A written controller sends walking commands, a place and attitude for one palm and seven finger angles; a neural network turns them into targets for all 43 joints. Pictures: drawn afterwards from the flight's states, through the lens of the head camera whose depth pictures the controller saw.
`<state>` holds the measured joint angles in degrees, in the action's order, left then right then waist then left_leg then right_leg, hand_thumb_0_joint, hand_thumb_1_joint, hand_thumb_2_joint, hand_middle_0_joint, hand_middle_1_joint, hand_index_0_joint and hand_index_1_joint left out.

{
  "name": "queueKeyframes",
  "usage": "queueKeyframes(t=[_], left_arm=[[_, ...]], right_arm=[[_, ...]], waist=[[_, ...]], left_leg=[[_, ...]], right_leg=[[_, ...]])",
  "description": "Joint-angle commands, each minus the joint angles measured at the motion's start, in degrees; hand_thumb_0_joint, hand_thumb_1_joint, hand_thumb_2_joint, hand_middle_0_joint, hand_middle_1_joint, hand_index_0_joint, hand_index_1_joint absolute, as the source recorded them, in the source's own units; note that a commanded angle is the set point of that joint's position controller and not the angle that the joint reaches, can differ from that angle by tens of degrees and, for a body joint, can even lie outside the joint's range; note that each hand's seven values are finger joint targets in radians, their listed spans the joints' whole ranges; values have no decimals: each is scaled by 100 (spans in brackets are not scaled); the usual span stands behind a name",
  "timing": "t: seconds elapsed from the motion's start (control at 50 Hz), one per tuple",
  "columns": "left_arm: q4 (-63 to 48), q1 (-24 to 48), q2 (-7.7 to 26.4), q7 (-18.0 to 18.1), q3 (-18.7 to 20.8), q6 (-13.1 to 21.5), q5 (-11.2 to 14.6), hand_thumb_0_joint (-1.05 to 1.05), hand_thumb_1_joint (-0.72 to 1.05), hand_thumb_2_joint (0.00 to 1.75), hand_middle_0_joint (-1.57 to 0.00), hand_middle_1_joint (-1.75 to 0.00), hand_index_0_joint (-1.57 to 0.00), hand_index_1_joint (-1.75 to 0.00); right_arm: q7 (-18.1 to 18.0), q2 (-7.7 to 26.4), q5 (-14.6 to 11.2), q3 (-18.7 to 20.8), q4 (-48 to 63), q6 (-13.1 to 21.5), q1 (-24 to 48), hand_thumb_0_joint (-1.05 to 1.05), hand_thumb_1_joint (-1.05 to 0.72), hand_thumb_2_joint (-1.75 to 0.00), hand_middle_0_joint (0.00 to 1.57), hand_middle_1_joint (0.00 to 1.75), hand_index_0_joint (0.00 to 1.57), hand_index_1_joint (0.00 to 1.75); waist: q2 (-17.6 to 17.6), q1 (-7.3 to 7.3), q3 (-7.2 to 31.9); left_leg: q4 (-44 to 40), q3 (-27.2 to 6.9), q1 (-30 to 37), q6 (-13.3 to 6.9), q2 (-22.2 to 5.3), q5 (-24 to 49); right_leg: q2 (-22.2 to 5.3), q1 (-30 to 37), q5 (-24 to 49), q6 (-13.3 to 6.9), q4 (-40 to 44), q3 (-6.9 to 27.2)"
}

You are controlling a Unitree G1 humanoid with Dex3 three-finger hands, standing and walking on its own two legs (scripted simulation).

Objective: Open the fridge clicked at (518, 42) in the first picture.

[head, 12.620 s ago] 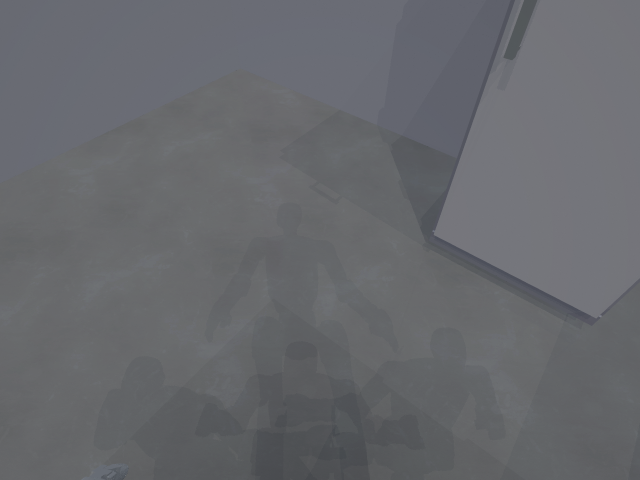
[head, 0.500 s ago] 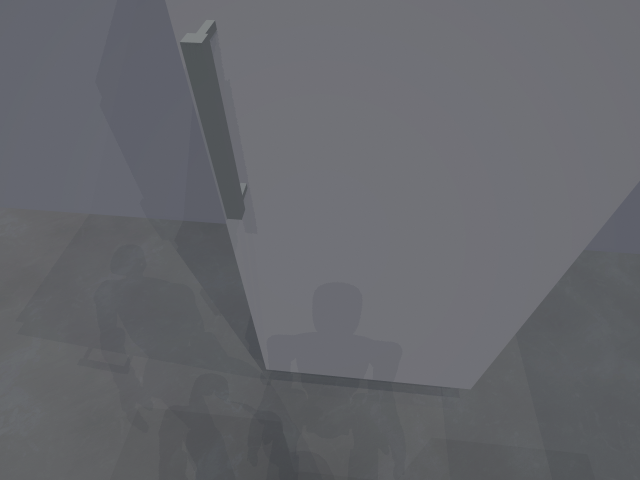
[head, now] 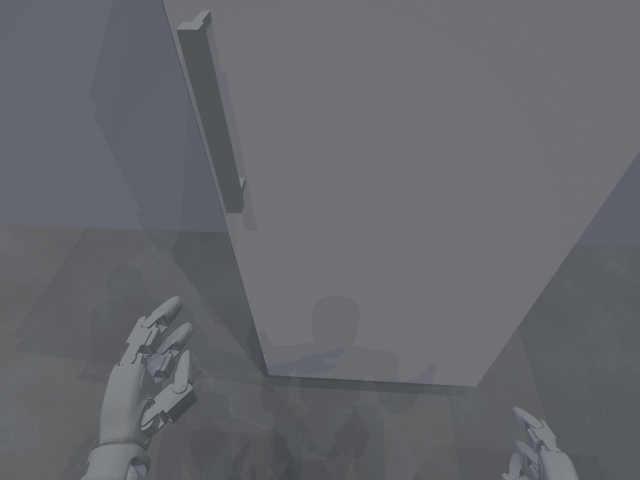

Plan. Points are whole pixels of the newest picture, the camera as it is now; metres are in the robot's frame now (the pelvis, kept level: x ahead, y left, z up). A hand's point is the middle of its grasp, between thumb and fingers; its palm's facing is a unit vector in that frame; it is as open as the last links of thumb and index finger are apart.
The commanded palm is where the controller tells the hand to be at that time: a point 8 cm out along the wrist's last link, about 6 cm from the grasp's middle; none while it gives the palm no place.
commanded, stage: raise the hand to about handle height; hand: left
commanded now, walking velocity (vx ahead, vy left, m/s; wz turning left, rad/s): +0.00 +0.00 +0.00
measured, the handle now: (221, 124) +0.50 +0.14 +0.21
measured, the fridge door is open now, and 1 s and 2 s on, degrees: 0 0 0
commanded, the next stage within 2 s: move the hooked fingers beside the handle in 1.84 s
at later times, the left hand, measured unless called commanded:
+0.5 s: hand (129, 387) +0.21 +0.21 +0.07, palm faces -0.05 -1.00 -0.06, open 10.6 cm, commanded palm +0.17 +0.27 +0.09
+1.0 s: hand (42, 303) +0.25 +0.27 +0.17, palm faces +0.06 -0.99 -0.10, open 13.4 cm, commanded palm +0.22 +0.32 +0.18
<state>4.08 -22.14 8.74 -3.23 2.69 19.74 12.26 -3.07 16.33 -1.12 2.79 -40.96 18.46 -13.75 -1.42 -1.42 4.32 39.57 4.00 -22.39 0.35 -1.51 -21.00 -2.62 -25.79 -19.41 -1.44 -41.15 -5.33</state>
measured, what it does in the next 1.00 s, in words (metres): stands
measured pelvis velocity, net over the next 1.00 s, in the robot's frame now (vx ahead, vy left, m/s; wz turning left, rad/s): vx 0.01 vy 0.02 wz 0.02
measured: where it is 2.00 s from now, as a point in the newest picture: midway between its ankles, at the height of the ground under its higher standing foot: outside the picture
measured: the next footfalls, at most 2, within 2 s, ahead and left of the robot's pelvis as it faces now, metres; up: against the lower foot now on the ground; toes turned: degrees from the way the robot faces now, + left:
none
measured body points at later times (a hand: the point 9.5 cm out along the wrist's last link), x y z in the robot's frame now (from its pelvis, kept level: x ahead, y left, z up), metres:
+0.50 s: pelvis +0.00 +0.02 -0.01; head +0.02 +0.02 +0.44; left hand +0.21 +0.27 +0.08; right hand +0.18 -0.16 -0.09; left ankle -0.01 +0.12 -0.72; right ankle +0.02 -0.10 -0.72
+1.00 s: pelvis +0.01 +0.02 +0.02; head -0.01 +0.01 +0.47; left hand +0.24 +0.33 +0.18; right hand +0.22 -0.19 -0.03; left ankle -0.01 +0.12 -0.72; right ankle +0.02 -0.10 -0.72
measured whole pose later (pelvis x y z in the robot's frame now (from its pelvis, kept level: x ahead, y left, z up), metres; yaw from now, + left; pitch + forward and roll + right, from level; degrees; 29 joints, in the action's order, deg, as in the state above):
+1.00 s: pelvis +0.01 +0.02 +0.02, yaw +1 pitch -2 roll -1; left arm -3.7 -5.3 22.3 -22.2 21.3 -2.2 19.5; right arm -5.1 15.5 -3.3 -4.1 -34.8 17.9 -12.1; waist -2.2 3.8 1.2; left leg 31.6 2.7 -10.9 -1.2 -0.9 -18.8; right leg -2.4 -11.8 -15.3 0.2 -29.2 -6.8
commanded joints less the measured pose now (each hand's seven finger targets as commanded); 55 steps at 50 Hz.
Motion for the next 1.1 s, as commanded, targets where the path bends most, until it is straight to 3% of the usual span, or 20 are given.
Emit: queueKeyframes(t=[0.0,0.02,0.06,0.08,0.14,0.16,0.22,0.26,0.34,0.38,0.46,0.54,0.6,0.68,0.72,0.76,0.8,0.88,0.96,1.08], left_arm=[[-87,-1984,793,-1360,1013,1261,119,0,57,76,-22,-51,-22,-51],[-270,-2022,881,-1420,1096,1134,82,0,55,75,-22,-53,-22,-53],[-1016,-1594,928,-1375,1147,772,252,0,50,73,-23,-55,-23,-55],[-1615,-1219,879,-1296,1034,667,308,0,48,72,-23,-57,-23,-57],[-2682,-377,861,-924,956,744,241,0,41,69,-24,-62,-24,-62],[-3107,155,848,-907,728,866,234,0,39,68,-24,-63,-24,-63],[-3091,488,708,-1082,298,1040,187,0,32,65,-24,-68,-24,-68],[-2861,834,817,-1329,205,886,205,0,27,63,-25,-70,-25,-70],[-2181,356,1203,-1556,790,-59,274,0,18,59,-25,-76,-25,-76],[-2158,279,1360,-1563,1140,-494,410,0,13,57,-25,-80,-25,-80],[-2400,289,1519,-1336,1675,-803,635,0,4,53,-26,-86,-26,-86],[-2589,603,1415,-1307,1570,-756,669,0,-6,49,-27,-92,-27,-92],[-2501,846,1618,-1431,1689,-847,655,0,-13,46,-27,-96,-27,-96],[-2436,1247,1882,-1581,1925,-1081,734,0,-22,42,-28,-102,-28,-102],[-2552,1581,2036,-1598,2042,-1158,760,0,-27,40,-28,-105,-28,-105],[-2452,1809,2215,-1626,2221,-1262,790,0,-31,38,-29,-108,-29,-108],[-2414,2153,2233,-1673,2233,-1390,804,0,-36,36,-29,-111,-29,-111],[-2009,2577,2329,-1834,2279,-1729,828,0,-45,32,-30,-117,-30,-117],[-1734,3050,2744,-1979,2602,-2082,831,0,-50,30,-30,-120,-30,-120],[-1613,4034,3069,-2181,2765,-2391,853,0,-50,30,-30,-120,-30,-120]], right_arm=[[356,520,3,336,1581,59,809,0,-90,-90,20,30,20,30],[346,479,-15,322,1767,-61,886,0,-90,-90,20,30,20,30],[285,433,-47,275,2043,-324,923,0,-90,-90,20,30,20,30],[232,428,-79,225,2221,-398,954,0,-90,-90,20,30,20,30],[126,306,-50,146,2257,-429,494,0,-90,-90,20,30,20,30],[104,358,10,77,2233,-402,372,0,-90,-90,20,30,20,30],[46,400,-34,-44,2036,-237,267,0,-90,-90,20,30,20,30],[-17,491,-66,-118,1901,-123,276,0,-90,-90,20,30,20,30],[-98,470,-182,-159,1868,-30,457,0,-90,-90,20,30,20,30],[-111,441,-198,-211,1892,-44,618,0,-90,-90,20,30,20,30],[-102,331,-152,-283,1812,36,743,0,-90,-90,20,30,20,30],[-58,386,-168,-298,1721,209,587,0,-90,-90,20,30,20,30],[-76,465,-191,-286,1631,299,491,0,-90,-90,20,30,20,30],[-138,538,-217,-294,1556,361,495,0,-90,-90,20,30,20,30],[-175,541,-221,-300,1526,394,509,0,-90,-90,20,30,20,30],[-204,576,-214,-316,1477,392,521,0,-90,-90,20,30,20,30],[-222,552,-229,-347,1466,383,567,0,-90,-90,20,30,20,30],[-241,567,-259,-401,1411,312,625,0,-90,-90,20,30,20,30],[-264,579,-272,-462,1421,184,716,0,-90,-90,20,30,20,30],[-286,523,-312,-550,1465,4,882,0,-90,-90,20,30,20,30]], waist=[[890,614,234],[691,693,467],[214,705,456],[-92,611,611],[-433,293,853],[-230,74,813],[-483,-165,651],[-509,-241,500],[-24,71,761],[-120,257,857],[134,458,850],[-58,352,621],[-123,334,620],[-168,373,499],[-405,392,550],[-253,442,518],[-553,446,471],[-375,429,242],[-362,495,253],[-396,448,415]], left_leg=[[436,-112,-1214,3,368,869],[458,-26,-1248,-48,383,919],[416,-19,-1184,-79,388,861],[422,3,-1066,-103,377,823],[477,-221,-637,-147,220,1053],[561,-339,-577,-181,181,1094],[591,-511,-406,-177,99,855],[504,-616,-387,-191,76,627],[89,-683,-406,-164,72,468],[-96,-646,-345,-142,96,673],[-397,-676,-137,-92,54,1248],[-623,-624,95,-58,33,1147],[-727,-595,321,-73,34,1315],[-901,-593,547,-79,43,1508],[-1001,-600,759,-74,57,1565],[-1082,-596,865,-89,53,1705],[-1194,-602,1024,-55,67,1831],[-1386,-596,1139,-84,72,1737],[-1481,-562,1276,-124,96,1733],[-1593,-554,1538,-159,133,1824]], right_leg=[[-50,377,949,-18,6,499],[-55,446,1050,-11,-85,534],[-5,388,890,-22,-102,538],[21,326,795,-14,-111,542],[184,6,1069,8,-244,321],[238,-160,1141,28,-318,291],[275,-531,787,24,-225,218],[297,-557,528,6,-119,206],[245,21,327,39,186,137],[206,380,518,37,273,96],[247,838,991,30,366,-53],[269,742,864,49,566,-76],[264,917,1046,38,732,-36],[255,1126,1268,32,919,-24],[244,1233,1304,28,1016,-22],[267,1395,1451,24,1123,-11],[259,1477,1568,12,1172,-23],[275,1559,1562,15,1402,-3],[282,1703,1620,8,1591,63],[272,1867,1793,8,1761,102]])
